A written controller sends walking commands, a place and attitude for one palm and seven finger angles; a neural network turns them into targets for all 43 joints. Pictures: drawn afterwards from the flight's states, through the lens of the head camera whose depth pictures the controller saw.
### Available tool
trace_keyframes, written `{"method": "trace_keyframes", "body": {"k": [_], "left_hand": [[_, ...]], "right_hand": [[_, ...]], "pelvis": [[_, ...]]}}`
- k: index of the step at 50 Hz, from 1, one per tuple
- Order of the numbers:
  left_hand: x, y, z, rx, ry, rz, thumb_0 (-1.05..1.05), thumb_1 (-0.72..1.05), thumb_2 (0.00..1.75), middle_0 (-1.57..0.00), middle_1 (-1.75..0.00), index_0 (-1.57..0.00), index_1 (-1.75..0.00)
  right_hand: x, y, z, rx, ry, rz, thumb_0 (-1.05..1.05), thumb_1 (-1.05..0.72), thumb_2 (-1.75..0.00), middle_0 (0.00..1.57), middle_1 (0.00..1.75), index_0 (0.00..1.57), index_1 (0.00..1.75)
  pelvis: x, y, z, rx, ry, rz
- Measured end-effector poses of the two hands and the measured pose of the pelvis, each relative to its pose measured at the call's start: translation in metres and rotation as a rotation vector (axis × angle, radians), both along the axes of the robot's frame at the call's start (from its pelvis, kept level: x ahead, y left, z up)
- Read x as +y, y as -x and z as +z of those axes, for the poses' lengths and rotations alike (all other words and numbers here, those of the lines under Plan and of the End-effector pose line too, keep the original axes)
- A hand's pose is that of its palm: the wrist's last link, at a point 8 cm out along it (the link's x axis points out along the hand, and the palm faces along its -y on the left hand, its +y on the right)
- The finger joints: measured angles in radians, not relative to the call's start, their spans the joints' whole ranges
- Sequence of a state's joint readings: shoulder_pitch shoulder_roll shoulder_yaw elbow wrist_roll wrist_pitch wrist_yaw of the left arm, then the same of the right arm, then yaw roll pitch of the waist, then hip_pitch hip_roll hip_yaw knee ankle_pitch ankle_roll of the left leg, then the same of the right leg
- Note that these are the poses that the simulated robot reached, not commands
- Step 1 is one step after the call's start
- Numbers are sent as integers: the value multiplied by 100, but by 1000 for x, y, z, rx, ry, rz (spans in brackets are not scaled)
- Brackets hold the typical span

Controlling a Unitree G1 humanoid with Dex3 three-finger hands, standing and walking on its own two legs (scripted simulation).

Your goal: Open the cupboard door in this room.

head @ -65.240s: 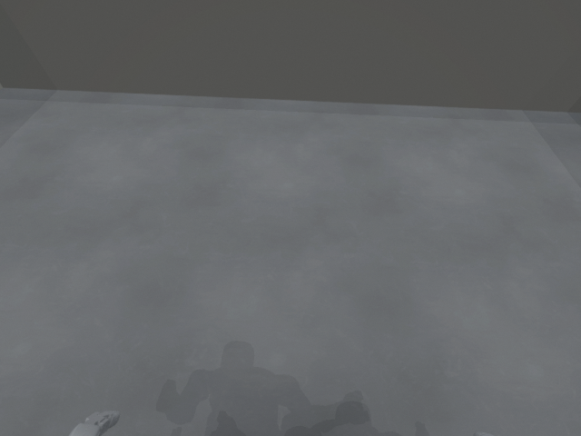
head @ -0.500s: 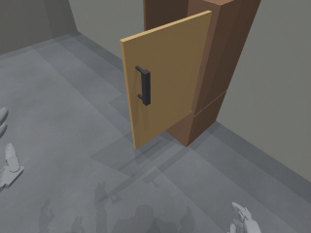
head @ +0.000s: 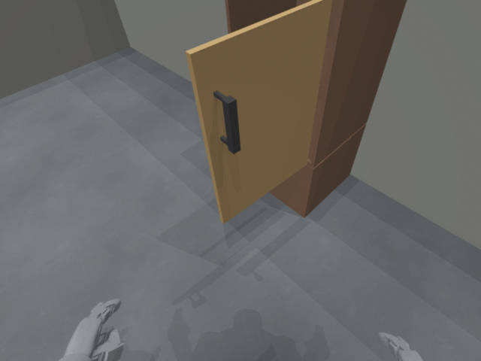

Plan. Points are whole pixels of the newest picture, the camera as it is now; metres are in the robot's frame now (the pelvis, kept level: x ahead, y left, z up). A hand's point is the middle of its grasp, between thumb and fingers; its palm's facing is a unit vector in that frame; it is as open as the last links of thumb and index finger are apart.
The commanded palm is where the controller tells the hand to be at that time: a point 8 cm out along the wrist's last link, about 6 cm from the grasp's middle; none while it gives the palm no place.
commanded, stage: let the arm hang, fingers relaxed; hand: left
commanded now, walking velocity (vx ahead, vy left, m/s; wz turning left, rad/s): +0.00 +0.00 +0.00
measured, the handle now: (226, 122) +0.61 +0.05 +0.06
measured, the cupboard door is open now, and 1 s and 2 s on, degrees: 86 86 86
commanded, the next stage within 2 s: look to check the result in 0.90 s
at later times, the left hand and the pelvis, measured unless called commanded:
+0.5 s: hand out of the picture +0.03 +0.24 -0.14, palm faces +0.04 -0.94 -0.34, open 7.3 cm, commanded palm none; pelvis +0.01 -0.01 +0.01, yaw +1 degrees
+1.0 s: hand out of the picture +0.13 +0.22 -0.13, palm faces +0.00 -0.95 -0.32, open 7.3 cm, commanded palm none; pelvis +0.04 -0.02 +0.02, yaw +1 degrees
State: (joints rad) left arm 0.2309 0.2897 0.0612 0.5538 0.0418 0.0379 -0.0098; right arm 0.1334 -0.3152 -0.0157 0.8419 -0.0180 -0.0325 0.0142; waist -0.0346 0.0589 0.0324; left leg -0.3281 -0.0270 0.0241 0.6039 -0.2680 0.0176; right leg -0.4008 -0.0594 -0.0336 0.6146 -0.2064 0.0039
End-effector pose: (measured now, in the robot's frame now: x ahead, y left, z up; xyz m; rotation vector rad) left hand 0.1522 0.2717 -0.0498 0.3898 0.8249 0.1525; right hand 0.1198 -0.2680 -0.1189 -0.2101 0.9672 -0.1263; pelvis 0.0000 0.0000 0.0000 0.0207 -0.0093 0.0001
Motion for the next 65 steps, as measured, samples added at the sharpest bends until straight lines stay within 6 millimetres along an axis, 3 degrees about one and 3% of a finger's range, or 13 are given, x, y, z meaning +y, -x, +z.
{"method": "trace_keyframes", "body": {"k": [3, 6, 12, 17, 22, 28, 35, 41, 52, 65], "left_hand": [[-29, 45, -51, 215, 116, 32, 1, 91, 90, -20, -30, -20, -30], [-54, 88, -79, 371, 206, 72, 2, 91, 89, -21, -30, -21, -30], [-41, 143, -85, 509, 193, 190, 1, 96, 89, -21, -30, -21, -30], [-18, 160, -74, 557, 132, 245, 1, 94, 89, -21, -30, -21, -30], [3, 147, -63, 528, 79, 260, 1, 92, 89, -21, -30, -21, -30], [14, 109, -51, 440, 48, 238, 1, 91, 90, -20, -30, -20, -30], [10, 65, -45, 363, 52, 192, 1, 91, 90, -20, -30, -20, -30], [-1, 41, -45, 341, 69, 164, 1, 91, 90, -20, -30, -20, -30], [-12, 28, -46, 364, 74, 159, 1, 91, 90, -21, -30, -21, -30], [-12, 26, -43, 395, 49, 181, 1, 91, 90, -21, -30, -21, -30]], "right_hand": [[-6, 30, -2, 116, 29, -12, 1, -90, -90, 20, 30, 21, 30], [-10, 63, -2, 244, 55, -20, 1, -90, -90, 20, 30, 21, 30], [-9, 108, -2, 426, 56, -37, 1, -90, -90, 20, 30, 20, 30], [-3, 118, -7, 458, 30, -55, 1, -90, -90, 20, 30, 21, 30], [4, 111, -12, 439, 6, -53, 1, -90, -90, 20, 30, 21, 30], [6, 89, -14, 392, -6, -40, 1, -90, -90, 20, 30, 21, 30], [-3, 57, -8, 333, 10, -32, 1, -90, -90, 20, 30, 21, 30], [-16, 34, -1, 304, 37, -26, 0, -90, -90, 20, 30, 21, 30], [-34, 5, 6, 291, 68, -16, 0, -90, -90, 20, 30, 21, 30], [-42, -8, 5, 313, 69, -9, 1, -90, -90, 20, 30, 21, 30]], "pelvis": [[-4, 2, 0, -13, 2, 7], [-8, 3, 2, -16, 9, 12], [-13, 2, 8, -12, 21, 27], [-12, -1, 10, -15, 24, 28], [-9, -3, 12, -20, 20, 25], [-7, -8, 15, -23, 14, 23], [-8, -16, 17, -21, 9, 20], [-11, -26, 19, -18, 8, 21], [-20, -41, 22, -13, 11, 22], [-29, -56, 23, -6, 15, 20]]}}
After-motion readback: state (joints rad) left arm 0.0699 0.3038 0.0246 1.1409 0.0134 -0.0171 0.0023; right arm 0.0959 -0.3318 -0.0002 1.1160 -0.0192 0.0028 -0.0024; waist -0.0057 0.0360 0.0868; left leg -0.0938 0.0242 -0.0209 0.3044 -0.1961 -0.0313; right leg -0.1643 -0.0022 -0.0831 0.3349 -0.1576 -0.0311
